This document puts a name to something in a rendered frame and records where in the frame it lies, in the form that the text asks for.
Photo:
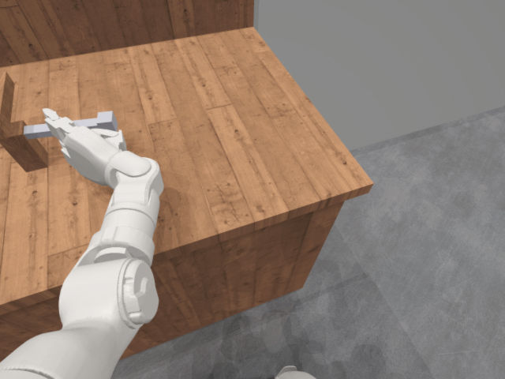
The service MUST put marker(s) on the right robot shin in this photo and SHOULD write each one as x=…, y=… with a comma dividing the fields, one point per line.
x=287, y=369

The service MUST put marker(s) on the left robot hand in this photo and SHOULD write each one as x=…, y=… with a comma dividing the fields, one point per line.
x=87, y=150

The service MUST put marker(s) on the robot left forearm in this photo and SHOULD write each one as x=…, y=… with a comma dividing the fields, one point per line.
x=131, y=216

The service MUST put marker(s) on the left robot upper arm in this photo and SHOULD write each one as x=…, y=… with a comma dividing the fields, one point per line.
x=102, y=305

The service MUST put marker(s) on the counter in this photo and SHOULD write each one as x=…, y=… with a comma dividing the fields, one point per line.
x=254, y=177

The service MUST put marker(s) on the tap lever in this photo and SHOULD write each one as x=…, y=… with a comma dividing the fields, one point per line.
x=104, y=120

